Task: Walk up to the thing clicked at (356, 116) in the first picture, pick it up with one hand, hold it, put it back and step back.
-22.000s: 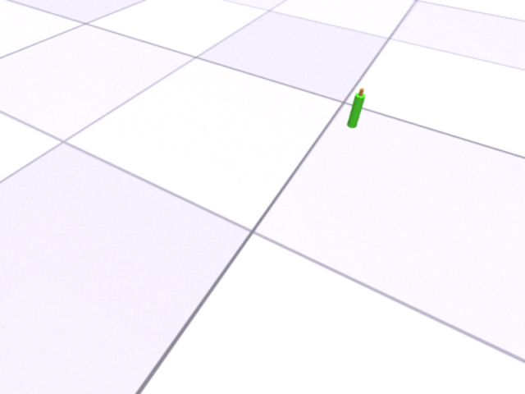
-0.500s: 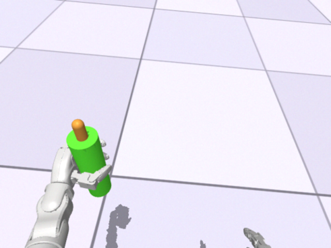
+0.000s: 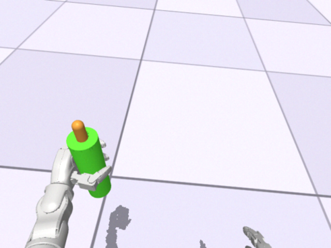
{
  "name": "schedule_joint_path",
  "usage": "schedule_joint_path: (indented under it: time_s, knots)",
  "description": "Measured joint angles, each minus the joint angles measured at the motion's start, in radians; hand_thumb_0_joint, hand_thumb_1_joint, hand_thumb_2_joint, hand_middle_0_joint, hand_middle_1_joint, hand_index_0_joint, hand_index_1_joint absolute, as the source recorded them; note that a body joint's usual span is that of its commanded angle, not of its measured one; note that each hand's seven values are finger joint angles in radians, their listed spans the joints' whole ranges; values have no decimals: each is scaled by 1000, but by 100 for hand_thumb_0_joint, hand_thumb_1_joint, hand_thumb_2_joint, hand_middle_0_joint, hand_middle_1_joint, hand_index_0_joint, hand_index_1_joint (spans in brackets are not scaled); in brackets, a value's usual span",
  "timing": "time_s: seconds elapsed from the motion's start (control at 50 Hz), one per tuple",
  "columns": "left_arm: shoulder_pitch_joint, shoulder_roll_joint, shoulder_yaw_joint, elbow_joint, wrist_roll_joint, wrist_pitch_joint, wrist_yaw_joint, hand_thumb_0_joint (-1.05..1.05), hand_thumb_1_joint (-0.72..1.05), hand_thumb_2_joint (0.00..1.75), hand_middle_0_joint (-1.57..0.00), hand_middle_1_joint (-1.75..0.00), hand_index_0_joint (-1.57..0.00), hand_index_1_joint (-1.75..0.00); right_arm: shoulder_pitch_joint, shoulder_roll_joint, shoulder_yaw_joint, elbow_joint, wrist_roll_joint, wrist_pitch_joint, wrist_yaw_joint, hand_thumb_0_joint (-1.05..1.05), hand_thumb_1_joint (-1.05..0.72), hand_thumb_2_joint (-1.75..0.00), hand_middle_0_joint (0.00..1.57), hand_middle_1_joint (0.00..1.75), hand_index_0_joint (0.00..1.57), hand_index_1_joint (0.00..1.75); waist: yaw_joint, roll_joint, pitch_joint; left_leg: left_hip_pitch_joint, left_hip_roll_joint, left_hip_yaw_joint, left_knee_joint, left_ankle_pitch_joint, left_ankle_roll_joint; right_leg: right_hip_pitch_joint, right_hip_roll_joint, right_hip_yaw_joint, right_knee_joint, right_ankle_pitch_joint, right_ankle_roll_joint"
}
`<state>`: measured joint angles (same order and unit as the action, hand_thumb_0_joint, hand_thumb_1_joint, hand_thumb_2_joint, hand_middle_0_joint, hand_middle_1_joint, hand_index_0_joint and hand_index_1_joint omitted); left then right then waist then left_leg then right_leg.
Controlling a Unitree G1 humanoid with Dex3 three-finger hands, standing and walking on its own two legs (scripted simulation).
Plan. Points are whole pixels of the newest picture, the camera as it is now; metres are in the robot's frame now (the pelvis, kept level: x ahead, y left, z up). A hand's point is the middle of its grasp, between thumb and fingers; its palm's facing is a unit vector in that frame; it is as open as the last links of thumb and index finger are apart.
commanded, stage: crouch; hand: left
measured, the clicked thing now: (90, 161) +0.31 +0.17 +0.04
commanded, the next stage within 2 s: lower in 1.88 s
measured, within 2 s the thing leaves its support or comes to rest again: neither
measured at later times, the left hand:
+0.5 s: hand (100, 177) +0.32 +0.17 -0.05, palm faces -0.02 -1.00 +0.00, open 8.5 cm
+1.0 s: hand (112, 197) +0.35 +0.18 -0.30, palm faces +0.00 -1.00 -0.03, open 8.5 cm
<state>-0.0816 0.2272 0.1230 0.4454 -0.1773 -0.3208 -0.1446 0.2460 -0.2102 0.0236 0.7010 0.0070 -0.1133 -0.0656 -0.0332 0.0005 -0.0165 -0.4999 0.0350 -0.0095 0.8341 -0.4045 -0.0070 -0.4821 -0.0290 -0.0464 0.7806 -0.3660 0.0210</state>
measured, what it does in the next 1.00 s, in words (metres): lowers itself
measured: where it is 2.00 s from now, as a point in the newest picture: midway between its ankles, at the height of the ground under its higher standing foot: outside the picture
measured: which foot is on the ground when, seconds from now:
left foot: down 0.00-1.00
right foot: down 0.00-1.00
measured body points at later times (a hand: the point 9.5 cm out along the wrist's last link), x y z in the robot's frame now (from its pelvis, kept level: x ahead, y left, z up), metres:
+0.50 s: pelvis -0.01 +0.00 -0.04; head +0.07 +0.03 +0.40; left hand +0.32 +0.23 -0.05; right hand +0.10 -0.26 -0.14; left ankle +0.02 +0.12 -0.70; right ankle +0.02 -0.14 -0.70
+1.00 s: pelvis -0.06 +0.00 -0.25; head +0.13 +0.03 +0.16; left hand +0.35 +0.23 -0.30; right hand +0.06 -0.26 -0.37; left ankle +0.01 +0.12 -0.70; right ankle +0.02 -0.14 -0.70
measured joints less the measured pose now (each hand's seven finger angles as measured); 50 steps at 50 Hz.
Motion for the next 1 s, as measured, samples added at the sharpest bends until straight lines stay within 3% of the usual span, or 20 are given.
schedule_joint_path:
  time_s: [0.2,0.38,0.5,0.68,1.0]
  knots:
    - [-36,7,3,42,8,-3,6,0,-21,114,-80,-108,-80,-110,-2,4,-3,2,1,-1,4,1,-88,-90,20,30,20,30,0,0,3,7,-2,4,-7,3,2,4,-2,4,-4,3,2]
    - [-90,2,34,188,10,-95,-31,0,-21,113,-80,-108,-80,-110,-21,-7,-19,3,-13,-4,30,1,-86,-90,20,30,20,30,-8,-18,2,-112,-2,4,71,-16,2,-117,-3,7,79,-18,0]
    - [-143,17,62,296,10,-209,-68,0,-21,113,-80,-108,-80,-109,-28,-22,-31,1,-31,-16,47,1,-87,-90,20,30,20,30,-25,-29,-31,-322,-1,-5,237,-69,2,-326,-5,6,244,-72,-1]
    - [-246,54,109,442,2,-358,-96,0,-21,113,-80,-108,-80,-109,-38,-47,-25,6,-52,-21,70,1,-89,-90,20,30,20,30,-59,-19,-149,-765,-4,-29,609,-190,-2,-764,-12,0,615,-196,-2]
    - [-412,116,208,545,36,-408,-89,0,-21,114,-80,-108,-81,-109,-127,-23,9,27,-86,-1,103,1,-90,-91,20,30,20,30,-94,-10,-164,-1306,-8,-56,1081,-283,-7,-1304,-12,2,1083,-286,-11]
